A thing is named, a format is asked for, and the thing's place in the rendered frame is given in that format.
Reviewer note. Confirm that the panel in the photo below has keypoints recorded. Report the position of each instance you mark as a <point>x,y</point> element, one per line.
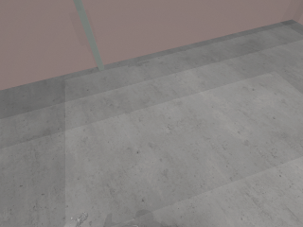
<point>89,33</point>

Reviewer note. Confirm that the robot left hand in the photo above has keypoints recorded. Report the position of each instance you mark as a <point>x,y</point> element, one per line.
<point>76,220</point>

